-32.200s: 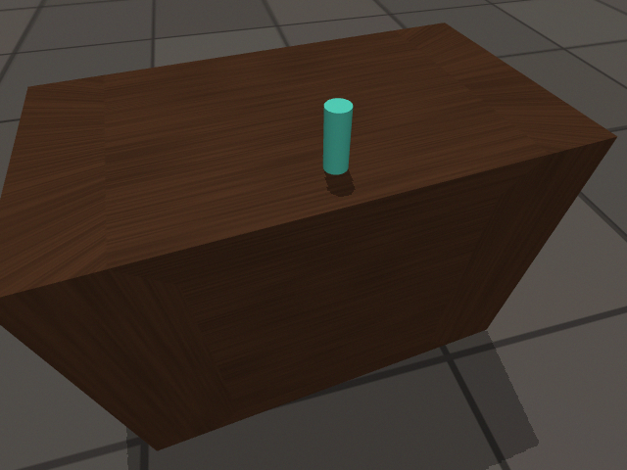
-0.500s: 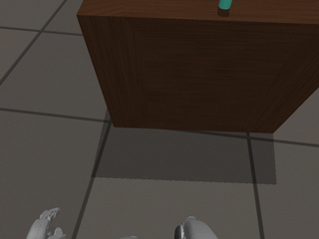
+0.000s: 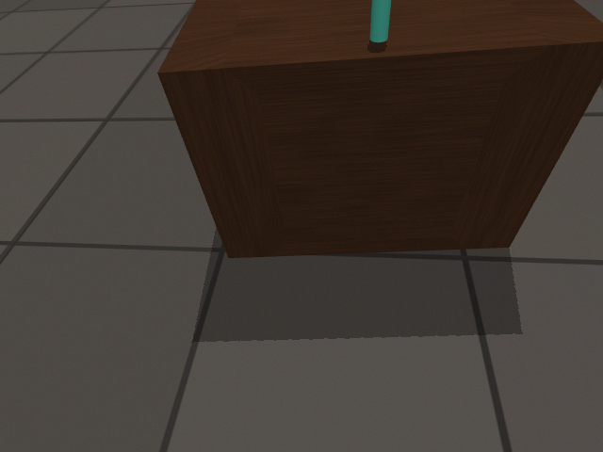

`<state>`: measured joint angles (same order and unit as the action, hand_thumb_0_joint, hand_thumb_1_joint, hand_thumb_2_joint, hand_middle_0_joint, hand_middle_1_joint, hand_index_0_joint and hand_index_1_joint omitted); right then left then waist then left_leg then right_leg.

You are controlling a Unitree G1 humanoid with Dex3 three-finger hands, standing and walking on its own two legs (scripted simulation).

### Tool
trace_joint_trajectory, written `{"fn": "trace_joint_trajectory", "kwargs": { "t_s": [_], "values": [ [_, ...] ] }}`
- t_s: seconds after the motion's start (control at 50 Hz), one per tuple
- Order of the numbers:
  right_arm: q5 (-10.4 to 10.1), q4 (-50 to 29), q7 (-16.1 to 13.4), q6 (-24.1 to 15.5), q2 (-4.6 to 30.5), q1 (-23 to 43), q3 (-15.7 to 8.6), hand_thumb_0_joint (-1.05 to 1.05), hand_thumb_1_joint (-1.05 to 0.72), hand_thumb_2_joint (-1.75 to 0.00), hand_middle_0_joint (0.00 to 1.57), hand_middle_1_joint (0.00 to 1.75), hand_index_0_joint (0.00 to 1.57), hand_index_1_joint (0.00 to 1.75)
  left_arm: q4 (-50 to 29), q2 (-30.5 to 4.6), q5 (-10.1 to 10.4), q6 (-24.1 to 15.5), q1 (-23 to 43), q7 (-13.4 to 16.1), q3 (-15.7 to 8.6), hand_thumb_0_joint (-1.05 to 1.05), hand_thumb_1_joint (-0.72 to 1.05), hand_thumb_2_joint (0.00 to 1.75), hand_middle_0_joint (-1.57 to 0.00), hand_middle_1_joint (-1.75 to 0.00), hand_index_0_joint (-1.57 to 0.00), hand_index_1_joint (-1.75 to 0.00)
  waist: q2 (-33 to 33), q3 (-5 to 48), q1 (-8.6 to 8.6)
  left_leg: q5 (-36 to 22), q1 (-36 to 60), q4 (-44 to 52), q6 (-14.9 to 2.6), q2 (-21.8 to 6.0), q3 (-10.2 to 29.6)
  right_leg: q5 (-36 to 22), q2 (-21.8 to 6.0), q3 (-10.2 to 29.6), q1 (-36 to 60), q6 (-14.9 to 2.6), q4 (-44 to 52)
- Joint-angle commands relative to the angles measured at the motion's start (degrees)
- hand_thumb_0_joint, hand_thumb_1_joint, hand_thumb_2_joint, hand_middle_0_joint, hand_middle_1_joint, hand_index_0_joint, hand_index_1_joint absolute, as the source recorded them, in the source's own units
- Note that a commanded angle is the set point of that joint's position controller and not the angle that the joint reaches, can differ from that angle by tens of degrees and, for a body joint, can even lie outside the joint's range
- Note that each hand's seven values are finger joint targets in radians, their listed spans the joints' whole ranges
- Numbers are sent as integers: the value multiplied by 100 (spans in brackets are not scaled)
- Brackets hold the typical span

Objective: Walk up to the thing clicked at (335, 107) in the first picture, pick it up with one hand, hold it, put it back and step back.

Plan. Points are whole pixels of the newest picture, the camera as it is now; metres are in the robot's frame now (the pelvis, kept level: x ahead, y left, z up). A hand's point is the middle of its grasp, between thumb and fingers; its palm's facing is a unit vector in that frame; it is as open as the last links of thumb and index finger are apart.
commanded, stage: step back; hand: right
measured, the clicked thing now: (380, 13) +1.10 -0.16 +0.10
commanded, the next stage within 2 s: stand in 0.94 s
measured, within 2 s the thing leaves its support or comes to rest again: neither
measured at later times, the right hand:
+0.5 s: hand out of the picture +0.07 -0.28 -0.16, palm faces -0.06 +0.93 -0.36, open 7.4 cm
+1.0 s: hand (481, 444) +0.18 -0.21 -0.15, palm faces -0.11 +0.94 -0.33, open 7.4 cm
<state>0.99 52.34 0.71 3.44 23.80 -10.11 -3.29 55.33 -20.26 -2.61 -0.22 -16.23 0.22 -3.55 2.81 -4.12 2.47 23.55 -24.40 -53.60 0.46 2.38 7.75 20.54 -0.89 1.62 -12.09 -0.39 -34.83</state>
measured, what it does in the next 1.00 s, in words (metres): steps on the spot: left foot, then right foot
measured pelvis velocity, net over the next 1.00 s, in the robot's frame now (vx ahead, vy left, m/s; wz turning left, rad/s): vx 0.04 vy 0.01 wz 0.08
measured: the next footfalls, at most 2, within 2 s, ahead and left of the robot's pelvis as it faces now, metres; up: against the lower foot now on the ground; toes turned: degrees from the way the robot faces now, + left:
left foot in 0.10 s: +0.03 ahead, +0.15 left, +0.00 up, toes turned +1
right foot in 0.40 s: +0.08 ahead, -0.11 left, +0.00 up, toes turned +2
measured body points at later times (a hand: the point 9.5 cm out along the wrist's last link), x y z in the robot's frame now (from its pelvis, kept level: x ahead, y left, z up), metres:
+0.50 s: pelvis +0.00 -0.01 -0.01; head +0.01 -0.03 +0.44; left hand +0.05 +0.31 -0.11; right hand +0.07 -0.33 -0.14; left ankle -0.01 +0.13 -0.71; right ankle +0.03 -0.11 -0.73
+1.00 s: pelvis +0.04 +0.01 +0.00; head +0.06 +0.02 +0.45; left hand +0.09 +0.33 -0.13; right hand +0.19 -0.26 -0.13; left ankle +0.07 +0.15 -0.73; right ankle +0.04 -0.11 -0.73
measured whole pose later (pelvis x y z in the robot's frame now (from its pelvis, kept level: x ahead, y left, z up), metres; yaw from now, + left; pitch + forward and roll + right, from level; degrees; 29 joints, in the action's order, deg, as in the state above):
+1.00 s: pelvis +0.04 +0.01 +0.00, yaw +4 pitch -3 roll +0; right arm 0.5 58.0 0.6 0.2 18.8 -3.8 -1.1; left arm 58.9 -21.3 -0.7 -1.1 -8.1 0.3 -1.4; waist -0.2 -5.4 1.5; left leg 15.5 -16.6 -34.7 0.9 -2.0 -0.6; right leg 20.1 -1.4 -1.7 -11.6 0.5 -34.4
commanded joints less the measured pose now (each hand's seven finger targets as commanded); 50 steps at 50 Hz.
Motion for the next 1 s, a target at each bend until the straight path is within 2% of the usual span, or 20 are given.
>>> {"fn": "trace_joint_trajectory", "kwargs": {
  "t_s": [0.0, 0.1, 0.12, 0.14, 0.18, 0.24, 0.3, 0.38, 0.4, 0.42, 0.46, 0.52, 0.68, 0.74, 0.76, 0.8, 0.84, 0.9, 0.92, 0.98],
  "values": [
    [91, -514, 0, -312, 780, 639, -171, 0, -90, -90, 20, 30, 20, 30, -500, -1785, -30, -243, 184, 107, -457, 0, 90, 90, -20, -30, -20, -30, -1444, -5, 225, 375, -355, 1180, 88, -179, -463, -262, -1148, 1097, 493, -879, 1244],
    [127, -60, -11, -491, 878, -159, -353, 0, -90, -90, 20, 30, 20, 30, -657, -1450, 64, -103, 426, 33, -248, 0, 90, 90, -20, -30, -20, -30, -967, 445, -203, -506, 1952, 3125, -142, -53, -680, -624, -974, 625, -555, -621, 137],
    [176, 1, -32, -525, 1182, -505, -467, 0, -90, -90, 20, 30, 20, 30, -696, -1159, 82, -103, 358, 25, -168, 0, 90, 90, -20, -30, -20, -30, -34, 735, -336, 81, 2680, 3456, -435, -870, 677, -199, -594, 276, -1365, -384, -841],
    [160, -3, -30, -526, 1760, -598, -564, 0, -90, -90, 20, 30, 20, 30, -738, -1069, 172, -107, 756, 29, -158, 0, 90, 90, -20, -30, -20, -30, 931, 551, -504, 1640, 2432, 4018, -1141, -1970, 2493, 1189, 169, -571, -2286, -140, -1622],
    [108, -71, 5, -508, 1819, -340, -588, 0, -90, -90, 20, 30, 20, 30, -654, -1686, 112, -141, 855, 32, -326, 0, 90, 90, -20, -30, -20, -30, 481, -128, -416, 2256, 1150, 4204, -1690, -2277, 2544, 1367, -229, 175, -1809, -182, -2178],
    [141, -186, 8, -562, 1253, -11, -403, 0, -90, -90, 20, 30, 20, 30, -453, -1433, 141, -219, 450, -76, -287, 0, 90, 90, -20, -30, -20, -30, 456, -160, -209, 1003, 1187, 3871, -1206, -1539, 1222, 714, -251, -39, -1647, -153, -1438],
    [147, -177, 28, -542, 1293, -47, -418, 0, -90, -90, 20, 30, 20, 30, -387, -1307, 132, -222, 484, -117, -312, 0, 90, 90, -20, -30, -20, -30, 746, -118, -338, 753, 825, 3835, -1130, -1402, 957, 544, -24, -314, -987, -47, -715],
    [58, -265, 26, -379, 861, 272, -250, 0, -90, -90, 20, 30, 20, 30, -27, -1263, 81, -322, -236, 6, -381, 0, 90, 90, -20, -30, -20, -30, 271, 295, 203, 428, -228, 2304, -648, -872, -11, -451, 231, -518, 1103, -96, 933],
    [30, -349, -8, -374, 503, 223, -135, 0, -90, -90, 20, 30, 20, 30, -10, -1540, 17, -337, -391, 57, -473, 0, 90, 90, -20, -30, -20, -30, -643, 307, 325, 635, -911, 1211, -411, -346, -282, 311, -404, 715, 1453, -272, 1446],
    [36, -430, -54, -374, 299, 172, -56, 0, -90, -90, 20, 30, 20, 30, -143, -1987, -51, -367, -357, 90, -559, 0, 90, 90, -20, -30, -20, -30, -1382, 182, 313, 1001, -1588, 133, -159, 325, -261, 1667, -1744, 2861, 1231, -682, 2359],
    [49, -171, -123, -365, 1064, -102, -292, 0, -90, -90, 20, 30, 20, 30, -450, -2172, -27, -354, 580, 78, -568, 0, 90, 90, -20, -30, -20, -30, -774, -360, 41, 804, -858, -400, -140, -356, 197, 2351, -2472, 3315, -298, -1468, 2470],
    [6, 121, -86, -428, 887, -396, -210, 0, -90, -90, 20, 30, 20, 30, -459, -1561, 90, -445, 676, 86, -378, 0, 90, 90, -20, -30, -20, -30, -539, -42, -165, 99, -438, -42, -75, -336, 229, -540, -1454, 1367, 149, -915, 1774],
    [31, 120, -93, -419, 648, -193, -147, 0, -90, -90, 20, 30, 20, 30, -442, -1569, 160, -326, 765, 119, -284, 0, 90, 90, -20, -30, -20, -30, -1300, 513, -150, -584, 698, 1752, -77, -280, -961, -4137, -1329, 269, 259, -796, 520],
    [61, 268, -154, -470, 842, -288, -231, 0, -90, -90, 20, 30, 20, 30, -485, -1427, 224, -221, 728, 126, -206, 0, 90, 90, -20, -30, -20, -30, -774, 892, -245, -2749, 1507, 2580, -334, -458, -697, -3605, -907, 8, 146, -352, -378],
    [83, 231, -188, -492, 1118, -256, -299, 0, -90, -90, 20, 30, 20, 30, -535, -1253, 261, -201, 668, 121, -148, 0, 90, 90, -20, -30, -20, -30, -90, 1105, -231, -3450, 1933, 2635, -637, -1180, 191, -2754, -577, -141, -341, -170, -871],
    [0, 98, -181, -499, 1348, 315, -259, 0, -90, -90, 20, 30, 20, 30, -296, -1162, 347, -77, 580, 152, -107, 0, 90, 90, -20, -30, -20, -30, 565, 1048, -105, -2889, 1305, 2890, -1476, -2107, 1007, 467, -41, -331, -213, -62, -942],
    [58, 160, -169, -426, 1195, 588, -220, 0, -90, -90, 20, 30, 20, 30, -183, -1211, 282, -92, 711, 128, -91, 0, 90, 90, -20, -30, -20, -30, 528, 800, -82, -2122, 752, 3000, -1241, -1814, 547, 818, -78, -206, 84, -151, -583],
    [13, 123, -156, -390, 949, 1001, -122, 0, -90, -90, 20, 30, 20, 30, 45, -1399, 210, -215, 336, 137, -142, 0, 90, 90, -20, -30, -20, -30, 215, 803, 89, -2286, 817, 2226, -558, -1146, -225, -1465, -427, 128, 443, -191, 598],
    [-85, 225, -118, -453, 686, 550, -33, 0, -90, -90, 20, 30, 20, 30, 165, -1253, 160, -229, 514, 113, -8, 0, 90, 90, -20, -30, -20, -30, -156, 851, -162, -2272, 908, 2347, -295, -927, -123, -1794, -708, 482, 572, -229, 909],
    [-40, 443, -77, -511, 907, 675, -21, 0, -90, -90, 20, 30, 20, 30, 182, -1240, 240, -213, 992, 34, 72, 0, 90, 90, -20, -30, -20, -30, 28, 533, -281, -1900, 1667, 2959, -351, -1045, -72, -1048, -509, 364, -305, -152, 959]
  ]
}}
